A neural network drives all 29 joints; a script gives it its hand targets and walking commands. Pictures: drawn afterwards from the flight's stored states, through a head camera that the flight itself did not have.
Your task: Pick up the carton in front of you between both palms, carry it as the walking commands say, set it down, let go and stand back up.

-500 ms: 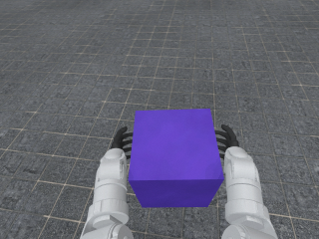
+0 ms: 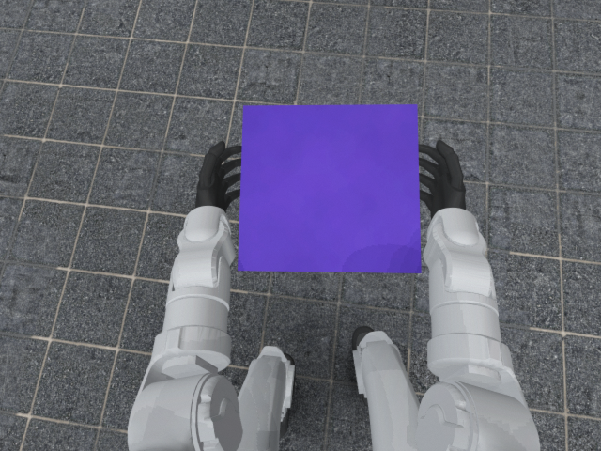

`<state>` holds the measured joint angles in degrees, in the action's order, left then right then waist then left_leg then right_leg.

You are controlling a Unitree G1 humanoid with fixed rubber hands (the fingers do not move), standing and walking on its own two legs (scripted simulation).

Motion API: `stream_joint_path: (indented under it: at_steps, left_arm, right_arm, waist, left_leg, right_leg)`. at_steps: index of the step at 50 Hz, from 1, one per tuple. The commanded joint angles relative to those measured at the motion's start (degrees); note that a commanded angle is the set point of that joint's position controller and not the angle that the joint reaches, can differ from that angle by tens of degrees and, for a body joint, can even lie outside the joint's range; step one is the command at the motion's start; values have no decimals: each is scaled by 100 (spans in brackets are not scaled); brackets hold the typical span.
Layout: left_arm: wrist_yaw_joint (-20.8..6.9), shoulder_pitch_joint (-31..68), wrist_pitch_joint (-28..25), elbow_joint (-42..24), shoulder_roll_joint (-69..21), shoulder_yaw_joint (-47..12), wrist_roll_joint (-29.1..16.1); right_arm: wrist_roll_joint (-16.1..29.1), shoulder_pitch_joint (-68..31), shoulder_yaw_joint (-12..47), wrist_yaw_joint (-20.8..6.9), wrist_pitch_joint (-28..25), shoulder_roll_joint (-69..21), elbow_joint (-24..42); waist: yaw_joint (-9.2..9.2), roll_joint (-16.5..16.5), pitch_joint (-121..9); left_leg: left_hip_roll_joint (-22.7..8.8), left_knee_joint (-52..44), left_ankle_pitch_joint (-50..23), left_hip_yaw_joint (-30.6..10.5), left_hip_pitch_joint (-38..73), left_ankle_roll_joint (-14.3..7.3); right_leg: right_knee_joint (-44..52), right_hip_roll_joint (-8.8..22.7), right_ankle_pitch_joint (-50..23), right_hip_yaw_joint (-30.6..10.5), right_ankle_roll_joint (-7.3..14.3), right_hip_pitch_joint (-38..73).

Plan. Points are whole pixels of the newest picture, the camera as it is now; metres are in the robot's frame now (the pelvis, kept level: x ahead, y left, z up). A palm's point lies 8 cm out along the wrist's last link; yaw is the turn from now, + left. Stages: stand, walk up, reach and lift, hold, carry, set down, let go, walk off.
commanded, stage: set down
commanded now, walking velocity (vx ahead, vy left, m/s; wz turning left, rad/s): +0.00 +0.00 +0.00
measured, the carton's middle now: (326, 203) +0.44 -0.03 -0.15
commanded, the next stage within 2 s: none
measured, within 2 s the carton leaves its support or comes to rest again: rests again in 1.90 s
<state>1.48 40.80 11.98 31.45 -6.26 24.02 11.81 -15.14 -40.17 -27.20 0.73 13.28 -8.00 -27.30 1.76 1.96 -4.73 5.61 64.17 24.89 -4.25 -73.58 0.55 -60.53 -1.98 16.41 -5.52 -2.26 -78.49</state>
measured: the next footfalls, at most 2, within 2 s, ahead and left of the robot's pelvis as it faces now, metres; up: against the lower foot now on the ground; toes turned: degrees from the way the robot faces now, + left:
none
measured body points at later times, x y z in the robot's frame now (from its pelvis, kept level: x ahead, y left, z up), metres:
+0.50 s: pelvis -0.03 -0.01 -0.13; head +0.26 -0.02 +0.21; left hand +0.49 +0.12 -0.23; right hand +0.44 -0.18 -0.24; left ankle +0.03 +0.12 -0.63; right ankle +0.09 -0.13 -0.63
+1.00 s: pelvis -0.05 +0.01 -0.24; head +0.31 +0.01 +0.03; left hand +0.53 +0.11 -0.39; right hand +0.46 -0.18 -0.39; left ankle +0.03 +0.12 -0.63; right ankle +0.09 -0.13 -0.63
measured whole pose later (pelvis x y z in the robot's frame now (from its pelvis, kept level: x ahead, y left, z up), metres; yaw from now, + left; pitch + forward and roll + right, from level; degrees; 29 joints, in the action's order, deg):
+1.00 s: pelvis -0.05 +0.01 -0.24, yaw +1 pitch +46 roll -2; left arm 2.9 82.6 14.3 56.3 13.4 11.9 6.6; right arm -9.2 -69.7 -33.4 7.8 15.5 -0.7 -36.1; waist 5.2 1.5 7.6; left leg 10.7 114.6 35.4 -3.8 -125.4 2.3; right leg -108.0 -4.7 25.5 -5.0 -6.2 -129.0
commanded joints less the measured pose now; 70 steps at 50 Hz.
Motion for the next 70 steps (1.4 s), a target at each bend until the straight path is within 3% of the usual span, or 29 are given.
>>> stream_joint_path:
  at_steps: [1, 8, 20, 28, 40, 54, 58, 62, 70]
  left_arm:
    - [-1535, 3309, 198, 440, -5040, -3103, -325]
    - [-1675, 3875, 282, 936, -4749, -2610, -251]
    - [-1548, 4904, 198, 1143, -4440, -2932, -741]
    - [-1406, 5505, 218, 1436, -4154, -2878, -853]
    - [-1183, 6325, 142, 2022, -3587, -2645, -804]
    - [-961, 7313, -21, 2207, -2945, -3261, -1346]
    - [-918, 7536, -132, 2001, -2855, -3358, -1407]
    - [-915, 7211, -122, 2153, -2979, -3285, -1253]
    - [-928, 7069, -255, 2387, -2900, -3205, -1276]
  right_arm:
    - [344, -2951, 3175, -1351, 265, -5187, -696]
    - [334, -3645, 2886, -1222, 368, -5202, -878]
    - [848, -4788, 3270, -723, 262, -4999, -573]
    - [956, -5502, 3034, -574, 253, -4690, -641]
    - [936, -6395, 2357, -619, 127, -4016, -829]
    - [1502, -7363, 2300, -613, -38, -3254, -750]
    - [1816, -7248, 2233, -658, -87, -3597, -990]
    - [1783, -6982, 2064, -796, -59, -3578, -1304]
    - [1552, -6712, 1746, -818, -194, -3325, -1486]
  waist:
    - [119, -13, -4664]
    - [56, -166, -5005]
    - [104, -186, -6368]
    - [217, -42, -6279]
    - [448, 259, -5840]
    - [754, 535, -5878]
    - [644, 771, -5762]
    - [543, 964, -5215]
    - [719, 906, -4515]
  left_leg:
    - [398, -503, -1056, 410, 615, 112]
    - [461, 251, -853, 519, -636, 66]
    - [560, 1624, -746, 697, -1776, 119]
    - [574, 2259, -560, 710, -2078, 120]
    - [526, 3104, -489, 663, -2423, 106]
    - [366, 4199, -939, 583, -2292, 93]
    - [299, 4419, -1326, 568, -2181, 55]
    - [271, 4531, -1638, 506, -2172, 42]
    - [273, 4652, -1594, 346, -2612, 33]
  right_leg:
    - [-230, -572, -1224, 613, 55, 3265]
    - [-943, -576, -1190, 650, -19, 2617]
    - [-2313, -657, -1378, 786, -183, 1998]
    - [-2977, -664, -1091, 950, -210, 1163]
    - [-3914, -574, -818, 1178, -211, -111]
    - [-5029, -384, -1191, 1316, -229, -541]
    - [-5263, -417, -1465, 1289, -201, -916]
    - [-5378, -457, -1357, 1275, -185, -1552]
    - [-5502, -446, -1273, 1238, -149, -1992]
